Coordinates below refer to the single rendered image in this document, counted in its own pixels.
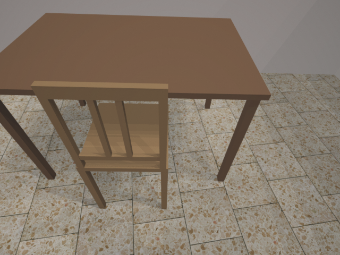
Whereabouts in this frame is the chair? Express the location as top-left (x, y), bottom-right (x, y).
top-left (31, 81), bottom-right (168, 209)

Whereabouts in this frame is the table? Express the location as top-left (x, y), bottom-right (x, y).
top-left (0, 13), bottom-right (271, 182)

